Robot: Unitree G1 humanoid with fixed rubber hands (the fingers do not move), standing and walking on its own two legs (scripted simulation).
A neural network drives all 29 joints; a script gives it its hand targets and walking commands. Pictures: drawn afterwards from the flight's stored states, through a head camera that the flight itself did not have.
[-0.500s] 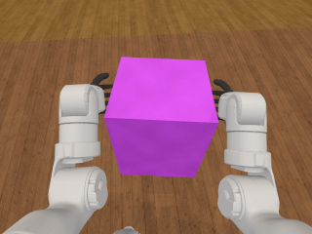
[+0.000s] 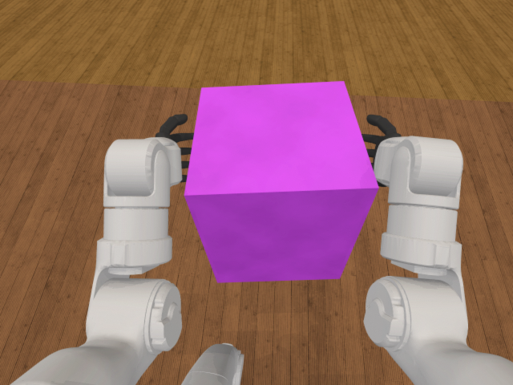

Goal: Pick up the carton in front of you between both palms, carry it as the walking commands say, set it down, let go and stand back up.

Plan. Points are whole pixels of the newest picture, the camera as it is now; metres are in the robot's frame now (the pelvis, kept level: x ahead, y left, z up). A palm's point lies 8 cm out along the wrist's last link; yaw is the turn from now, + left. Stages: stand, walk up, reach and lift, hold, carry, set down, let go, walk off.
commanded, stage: carry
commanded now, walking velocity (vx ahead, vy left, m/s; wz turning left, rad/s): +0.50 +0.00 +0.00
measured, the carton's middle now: (275, 190) +0.39 +0.04 +0.08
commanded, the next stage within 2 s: none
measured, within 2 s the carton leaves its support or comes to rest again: neither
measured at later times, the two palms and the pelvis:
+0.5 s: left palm (248, 5) +0.72 +0.14 +0.22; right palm (408, 29) +0.69 -0.16 +0.22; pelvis +0.32 +0.03 +0.05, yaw -1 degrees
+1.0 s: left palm out of the picture +1.04 +0.18 +0.26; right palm out of the picture +1.02 -0.12 +0.26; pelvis +0.66 +0.04 +0.09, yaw +0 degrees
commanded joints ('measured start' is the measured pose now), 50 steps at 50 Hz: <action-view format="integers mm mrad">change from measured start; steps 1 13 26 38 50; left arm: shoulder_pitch -982 -805 -687 -976 -809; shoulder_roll -1164 -1122 -964 -1151 -1119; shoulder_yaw -593 -457 -479 -599 -487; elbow -181 28 -12 -216 11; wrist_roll -564 -392 -269 -554 -401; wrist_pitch -20 -28 -12 -14 -27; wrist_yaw -288 -281 -202 -281 -288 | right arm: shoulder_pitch -727 -824 -820 -715 -727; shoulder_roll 965 1141 1117 970 1107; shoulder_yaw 487 594 650 501 580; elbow -90 -100 -138 -113 -49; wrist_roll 330 489 570 332 435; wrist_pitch -45 -71 -47 -42 -67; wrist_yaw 167 230 252 164 221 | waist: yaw -42 -213 -93 -43 -228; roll -74 37 109 -73 146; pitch -483 -527 -560 -495 -544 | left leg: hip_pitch -163 927 559 -194 965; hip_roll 46 292 169 38 310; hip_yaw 4 -520 50 0 -646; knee -139 -810 -656 -54 -854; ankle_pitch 17 400 758 6 287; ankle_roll -6 247 82 -3 295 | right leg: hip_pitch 475 -546 231 505 -525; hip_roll -279 -23 104 -279 21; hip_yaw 361 163 -164 386 177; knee -157 952 76 -143 978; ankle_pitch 285 -74 165 288 -87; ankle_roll -194 3 -31 -191 9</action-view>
